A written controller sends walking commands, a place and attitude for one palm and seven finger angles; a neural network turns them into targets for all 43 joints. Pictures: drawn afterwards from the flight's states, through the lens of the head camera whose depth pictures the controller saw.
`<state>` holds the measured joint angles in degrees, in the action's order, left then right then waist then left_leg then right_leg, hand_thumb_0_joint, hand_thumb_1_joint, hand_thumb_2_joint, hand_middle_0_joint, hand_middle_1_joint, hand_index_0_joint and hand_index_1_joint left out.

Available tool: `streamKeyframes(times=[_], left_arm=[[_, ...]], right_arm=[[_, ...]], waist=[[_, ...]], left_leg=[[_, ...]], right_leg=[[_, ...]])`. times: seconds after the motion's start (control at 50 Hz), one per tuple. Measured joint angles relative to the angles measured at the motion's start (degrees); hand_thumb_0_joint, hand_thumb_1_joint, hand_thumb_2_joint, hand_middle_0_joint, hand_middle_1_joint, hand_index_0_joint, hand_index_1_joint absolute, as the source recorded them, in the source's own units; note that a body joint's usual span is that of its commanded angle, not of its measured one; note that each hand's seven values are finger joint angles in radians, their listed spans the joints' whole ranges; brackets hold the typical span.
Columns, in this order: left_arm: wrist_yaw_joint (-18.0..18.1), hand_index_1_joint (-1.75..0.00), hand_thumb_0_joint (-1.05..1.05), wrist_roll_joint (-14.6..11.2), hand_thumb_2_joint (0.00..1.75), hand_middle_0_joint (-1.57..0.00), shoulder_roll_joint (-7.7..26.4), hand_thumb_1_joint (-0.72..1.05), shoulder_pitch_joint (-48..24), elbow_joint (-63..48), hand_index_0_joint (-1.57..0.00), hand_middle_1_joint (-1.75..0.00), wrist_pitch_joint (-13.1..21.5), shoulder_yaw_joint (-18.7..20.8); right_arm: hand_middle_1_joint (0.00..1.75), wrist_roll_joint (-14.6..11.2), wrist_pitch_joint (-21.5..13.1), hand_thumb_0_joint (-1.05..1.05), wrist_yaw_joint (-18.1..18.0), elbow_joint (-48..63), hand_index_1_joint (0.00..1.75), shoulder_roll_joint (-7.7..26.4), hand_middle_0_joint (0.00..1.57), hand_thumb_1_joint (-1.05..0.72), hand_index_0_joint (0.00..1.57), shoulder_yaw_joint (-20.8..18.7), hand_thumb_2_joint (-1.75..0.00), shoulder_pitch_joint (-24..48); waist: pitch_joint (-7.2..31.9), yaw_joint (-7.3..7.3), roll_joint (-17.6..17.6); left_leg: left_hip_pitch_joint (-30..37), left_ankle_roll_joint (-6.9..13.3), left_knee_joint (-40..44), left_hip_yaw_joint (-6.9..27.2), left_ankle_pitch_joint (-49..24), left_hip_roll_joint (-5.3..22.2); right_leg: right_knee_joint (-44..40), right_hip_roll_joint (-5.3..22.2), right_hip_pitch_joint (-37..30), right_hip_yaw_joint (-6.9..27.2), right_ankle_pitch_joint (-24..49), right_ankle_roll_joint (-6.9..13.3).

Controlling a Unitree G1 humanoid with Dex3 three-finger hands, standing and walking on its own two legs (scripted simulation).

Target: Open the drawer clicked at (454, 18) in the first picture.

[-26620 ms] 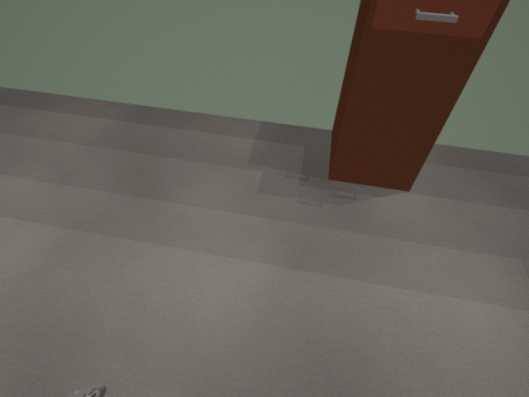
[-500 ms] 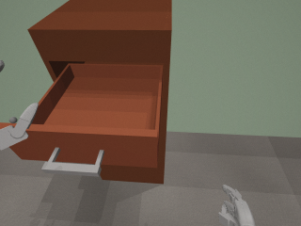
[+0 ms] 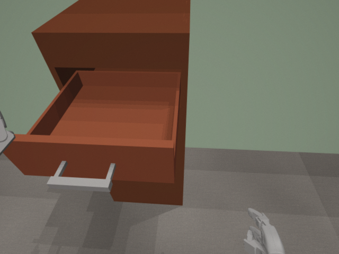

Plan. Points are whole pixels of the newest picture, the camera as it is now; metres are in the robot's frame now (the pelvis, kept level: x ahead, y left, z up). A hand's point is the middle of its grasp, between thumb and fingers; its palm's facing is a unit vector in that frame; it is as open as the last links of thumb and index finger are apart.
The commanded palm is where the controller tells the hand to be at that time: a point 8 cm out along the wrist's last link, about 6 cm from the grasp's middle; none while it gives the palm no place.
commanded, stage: step back with the hand held close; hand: left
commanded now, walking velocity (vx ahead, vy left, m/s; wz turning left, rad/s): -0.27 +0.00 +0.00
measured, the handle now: (83, 175) +0.25 +0.22 +0.09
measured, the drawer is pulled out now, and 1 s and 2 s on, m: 0.30 0.30 0.30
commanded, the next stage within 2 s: stop stepping back and stand still in 1.06 s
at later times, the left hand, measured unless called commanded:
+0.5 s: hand out of the picture +0.13 +0.25 +0.28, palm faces +0.56 -0.70 -0.45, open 7.4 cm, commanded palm +0.06 +0.30 +0.28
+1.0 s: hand out of the picture +0.05 +0.25 +0.28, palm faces +0.54 -0.75 -0.39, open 7.4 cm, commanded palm -0.02 +0.30 +0.28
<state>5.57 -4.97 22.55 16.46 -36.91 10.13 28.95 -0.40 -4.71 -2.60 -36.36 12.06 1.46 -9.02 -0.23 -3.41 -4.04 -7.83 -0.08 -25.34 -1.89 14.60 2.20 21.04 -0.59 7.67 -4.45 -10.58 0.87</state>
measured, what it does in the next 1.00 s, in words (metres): walks backwards: right foot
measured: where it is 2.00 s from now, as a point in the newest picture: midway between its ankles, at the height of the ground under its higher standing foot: outside the picture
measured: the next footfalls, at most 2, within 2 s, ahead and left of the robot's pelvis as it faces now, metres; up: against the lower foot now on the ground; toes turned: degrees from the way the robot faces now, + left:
right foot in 0.92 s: -0.10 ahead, -0.11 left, +0.00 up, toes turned +0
left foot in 1.10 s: -0.11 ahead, +0.14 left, +0.00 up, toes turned +3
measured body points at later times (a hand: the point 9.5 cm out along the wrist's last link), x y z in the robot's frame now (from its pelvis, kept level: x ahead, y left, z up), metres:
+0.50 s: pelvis -0.07 +0.02 -0.02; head -0.05 +0.03 +0.43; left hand +0.09 +0.29 +0.30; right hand +0.10 -0.22 -0.10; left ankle -0.01 +0.12 -0.74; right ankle +0.01 -0.11 -0.74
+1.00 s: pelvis -0.15 +0.02 -0.02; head -0.12 +0.03 +0.43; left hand +0.02 +0.28 +0.30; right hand +0.02 -0.21 -0.11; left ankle -0.06 +0.12 -0.72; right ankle -0.14 -0.11 -0.74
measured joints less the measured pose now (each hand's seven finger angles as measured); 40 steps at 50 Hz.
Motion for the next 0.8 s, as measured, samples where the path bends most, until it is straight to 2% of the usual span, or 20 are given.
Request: streamKeyframes(times=[0.2, 0.26, 0.34, 0.44, 0.6, 0.68, 0.74, 0.8], left_arm=[[0.49, -0.3, 0.01, 0.9, 0.9, -0.21, 5.58, 0.88, 6.22, -4.85, -0.22, -0.31, 2.92, 3.58], [0.78, -0.3, 0.01, 0.94, 0.9, -0.21, 7.45, 0.88, 8.64, -6.68, -0.22, -0.31, 3.52, 5.02], [1.43, -0.3, 0.01, 1.2, 0.9, -0.22, 8.85, 0.88, 9.01, -7.47, -0.22, -0.31, 4.46, 6.67], [2.39, -0.3, 0.01, 1.89, 0.9, -0.22, 8.09, 0.88, 5.81, -6.12, -0.22, -0.31, 5.42, 7.87], [3.71, -0.3, 0.01, 2.96, 0.9, -0.21, 4.25, 0.88, 0.68, -5.26, -0.22, -0.31, 7.06, 6.84], [4.19, -0.3, 0.01, 3.03, 0.9, -0.21, 4.52, 0.88, -0.61, -6.04, -0.22, -0.31, 7.61, 6.33], [4.45, -0.3, 0.01, 2.95, 0.9, -0.21, 5.26, 0.88, -1.04, -6.26, -0.22, -0.31, 7.91, 6.77], [4.35, -0.3, 0.01, 2.82, 0.9, -0.21, 6.11, 0.88, -2.32, -5.02, -0.22, -0.31, 7.99, 7.7]], right_arm=[[0.3, -0.81, 1.61, 0.02, -0.22, 2.72, 0.3, 2.01, 0.2, -0.9, 0.2, -2.82, -0.9, 0.19], [0.3, -0.98, 1.66, 0.02, -0.31, 3.22, 0.3, 1.94, 0.2, -0.91, 0.2, -3.52, -0.9, -0.61], [0.3, -0.97, 0.98, 0.02, -0.56, 3.32, 0.3, 1.44, 0.2, -0.91, 0.2, -3.63, -0.9, -1.84], [0.3, -0.7, -0.4, 0.02, -0.65, 2.98, 0.3, 0.38, 0.2, -0.91, 0.2, -2.95, -0.9, -2.67], [0.3, -0.18, -2.04, 0.02, -0.68, 2.66, 0.3, -0.16, 0.2, -0.9, 0.2, -1.86, -0.9, -3.39], [0.3, -0.19, -2.08, 0.02, -0.89, 1.99, 0.3, 0.25, 0.2, -0.9, 0.2, -1.75, -0.9, -3.26], [0.3, -0.15, -2.12, 0.02, -1.25, 1.89, 0.3, 0.56, 0.2, -0.9, 0.2, -1.88, -0.9, -3.2], [0.3, 0.2, -2.8, 0.02, -1.33, 1.77, 0.3, -0.42, 0.2, -0.9, 0.2, -2.6, -0.9, -3.58]], waist=[[-0.49, 3.54, 1.8], [-0.72, 4.01, 2.67], [-0.84, 3.82, 3.75], [-0.93, 3.36, 4.47], [-0.57, 3.52, 3.61], [-1.04, 3.84, 3.52], [-1.62, 4.08, 2.95], [-2.0, 4.66, 2.34]], left_leg=[[-8.58, 1.01, -2.47, -1.12, -1.46, -0.78], [-10.01, 1.44, -3.44, -1.61, -1.63, -1.22], [-11.68, 1.92, -5.01, -2.09, -1.79, -1.75], [-13.7, 2.28, -7.53, -2.36, -1.91, -2.1], [-17.79, 2.27, -12.34, -1.5, -0.53, -1.59], [-19.26, 2.21, -13.84, -1.14, 0.67, -1.69], [-19.57, 2.93, -13.05, -1.19, -3.31, -1.2], [-19.83, 3.38, -12.29, -0.3, -4.83, -1.05]], right_leg=[[2.4, 0.95, 8.9, 1.12, 2.01, -0.89], [4.03, 1.46, 10.75, 1.61, 1.99, -1.24], [6.55, 2.09, 12.95, 2.12, 1.82, -1.54], [9.77, 2.58, 15.33, 2.42, 1.61, -1.61], [12.23, 2.27, 18.04, 1.62, 1.5, -1.2], [11.98, 2.39, 18.68, 1.28, 2.67, -1.31], [14.18, 1.89, 19.85, 1.32, -2.59, -1.37], [23.15, -0.13, 20.79, 3.27, -9.96, -1.32]])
